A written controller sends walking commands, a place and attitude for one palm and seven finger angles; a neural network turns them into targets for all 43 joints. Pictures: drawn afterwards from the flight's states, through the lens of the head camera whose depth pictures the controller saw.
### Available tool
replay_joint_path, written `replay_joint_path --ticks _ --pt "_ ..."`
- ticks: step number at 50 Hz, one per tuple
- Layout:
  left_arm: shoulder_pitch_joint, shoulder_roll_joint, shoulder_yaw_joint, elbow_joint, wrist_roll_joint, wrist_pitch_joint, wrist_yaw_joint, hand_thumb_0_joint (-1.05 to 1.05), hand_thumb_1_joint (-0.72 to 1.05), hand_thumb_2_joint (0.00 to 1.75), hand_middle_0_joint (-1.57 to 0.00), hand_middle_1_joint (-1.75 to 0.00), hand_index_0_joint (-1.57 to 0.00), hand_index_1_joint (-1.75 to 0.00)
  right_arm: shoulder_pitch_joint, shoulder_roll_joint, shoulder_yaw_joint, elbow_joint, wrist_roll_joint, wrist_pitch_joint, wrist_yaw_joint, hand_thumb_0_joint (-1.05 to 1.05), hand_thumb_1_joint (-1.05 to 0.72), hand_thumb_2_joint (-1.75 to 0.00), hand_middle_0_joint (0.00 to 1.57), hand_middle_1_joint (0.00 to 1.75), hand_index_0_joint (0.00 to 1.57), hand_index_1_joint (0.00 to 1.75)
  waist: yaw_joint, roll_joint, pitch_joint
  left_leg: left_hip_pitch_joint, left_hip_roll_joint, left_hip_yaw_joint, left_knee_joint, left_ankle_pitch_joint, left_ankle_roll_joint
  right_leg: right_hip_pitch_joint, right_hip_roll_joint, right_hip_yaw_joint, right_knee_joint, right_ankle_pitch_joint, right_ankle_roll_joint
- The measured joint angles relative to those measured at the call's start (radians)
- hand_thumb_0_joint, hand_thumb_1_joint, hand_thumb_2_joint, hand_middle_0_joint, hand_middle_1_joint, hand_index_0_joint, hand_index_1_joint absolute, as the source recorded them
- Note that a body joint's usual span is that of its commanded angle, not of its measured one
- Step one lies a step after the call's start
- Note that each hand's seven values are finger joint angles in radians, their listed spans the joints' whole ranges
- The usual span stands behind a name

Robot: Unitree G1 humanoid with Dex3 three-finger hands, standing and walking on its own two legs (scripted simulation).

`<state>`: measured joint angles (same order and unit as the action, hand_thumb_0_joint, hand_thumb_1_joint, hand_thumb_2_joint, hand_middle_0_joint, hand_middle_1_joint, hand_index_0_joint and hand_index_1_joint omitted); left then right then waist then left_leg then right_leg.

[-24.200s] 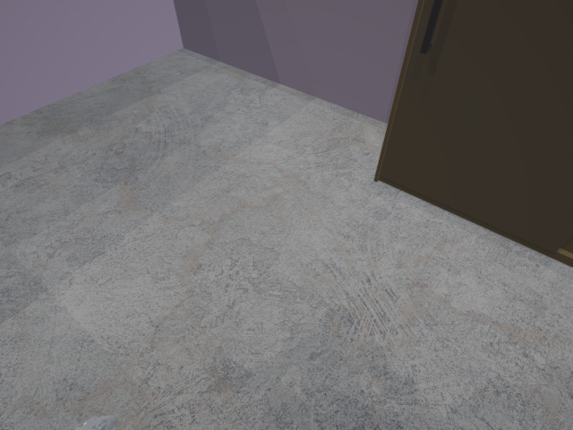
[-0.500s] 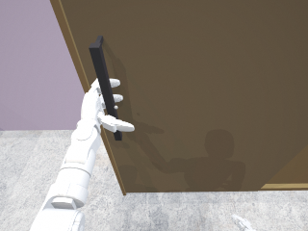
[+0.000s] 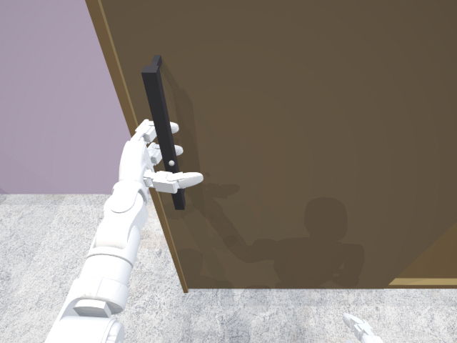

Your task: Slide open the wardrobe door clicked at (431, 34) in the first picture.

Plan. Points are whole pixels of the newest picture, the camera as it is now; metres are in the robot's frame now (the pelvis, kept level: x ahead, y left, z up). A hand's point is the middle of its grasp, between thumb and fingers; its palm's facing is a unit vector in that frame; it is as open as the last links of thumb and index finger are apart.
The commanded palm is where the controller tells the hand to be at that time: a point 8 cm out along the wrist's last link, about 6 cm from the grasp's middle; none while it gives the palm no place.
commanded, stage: grip the handle and tug to test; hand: left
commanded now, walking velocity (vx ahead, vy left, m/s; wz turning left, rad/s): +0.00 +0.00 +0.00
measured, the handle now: (170, 145) +0.45 +0.14 +0.12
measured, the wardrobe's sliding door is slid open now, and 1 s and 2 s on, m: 0.00 0.00 0.02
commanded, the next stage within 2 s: tug the door sideways, standing still in 1.12 s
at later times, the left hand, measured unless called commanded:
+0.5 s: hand (177, 161) +0.39 +0.11 +0.13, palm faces +0.01 -1.00 +0.01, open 5.5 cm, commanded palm +0.36 +0.17 +0.13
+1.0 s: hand (177, 161) +0.39 +0.11 +0.13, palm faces +0.02 -1.00 +0.01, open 5.5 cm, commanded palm +0.35 +0.17 +0.13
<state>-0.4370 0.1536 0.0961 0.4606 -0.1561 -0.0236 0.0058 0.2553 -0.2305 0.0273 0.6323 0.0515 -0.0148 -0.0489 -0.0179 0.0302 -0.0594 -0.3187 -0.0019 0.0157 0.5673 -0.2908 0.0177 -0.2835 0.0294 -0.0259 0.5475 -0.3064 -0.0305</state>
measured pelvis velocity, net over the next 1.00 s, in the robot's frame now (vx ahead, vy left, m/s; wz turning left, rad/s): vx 0.01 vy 0.00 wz -0.02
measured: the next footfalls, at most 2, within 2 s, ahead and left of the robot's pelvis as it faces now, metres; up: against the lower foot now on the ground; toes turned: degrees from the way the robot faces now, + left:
none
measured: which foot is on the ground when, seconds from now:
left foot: down 0.00-1.00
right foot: down 0.00-1.00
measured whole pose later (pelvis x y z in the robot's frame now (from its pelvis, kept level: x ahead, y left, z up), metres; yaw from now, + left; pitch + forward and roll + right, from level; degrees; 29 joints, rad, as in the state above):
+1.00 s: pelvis +0.01 +0.00 +0.00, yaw -1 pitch +3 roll +0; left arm -0.38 0.15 0.12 0.39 -0.16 0.00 0.01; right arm 0.27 -0.23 0.02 0.61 0.05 0.00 -0.04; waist -0.03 0.03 -0.07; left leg -0.29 0.01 0.04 0.54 -0.29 0.01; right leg -0.27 0.04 0.00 0.53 -0.31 -0.04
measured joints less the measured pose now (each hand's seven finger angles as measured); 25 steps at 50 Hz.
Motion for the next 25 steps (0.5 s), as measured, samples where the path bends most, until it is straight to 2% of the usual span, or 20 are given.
replay_joint_path --ticks 13,19,25 --pt "-0.027 -0.004 -0.016 0.019 0.002 -0.004 0.004 0.0 0.41 0.69 -0.4 -1.33 -0.38 -1.33 0.003 0.001 0.002 0.008 0.0 -0.001 -0.003 0.01 -0.91 -0.9 0.2 0.3 0.21 0.3 -0.002 0.002 0.008 -0.011 -0.004 -0.006 0.008 -0.001 0.002 -0.007 -0.004 -0.006 0.005 -0.002 0.002" --pt "-0.023 -0.008 -0.001 0.023 0.004 -0.006 0.008 0.01 0.68 0.8 -0.43 -1.37 -0.42 -1.37 0.011 0.004 0.003 0.009 -0.004 0.003 0.0 0.01 -0.91 -0.9 0.2 0.3 0.21 0.3 -0.007 0.001 0.002 -0.007 -0.002 0.003 0.001 -0.001 0.002 -0.009 -0.002 0.003 0.002 -0.001 0.002" --pt "-0.016 -0.01 -0.005 0.013 0.009 -0.007 0.009 0.01 0.7 0.83 -0.42 -1.39 -0.42 -1.39 0.016 0.003 0.001 0.01 -0.004 0.008 -0.001 0.01 -0.91 -0.9 0.2 0.3 0.21 0.3 -0.007 0.001 0.004 -0.004 0.0 0.003 0.0 -0.002 0.0 -0.005 0.0 0.003 0.0 -0.001 0.0"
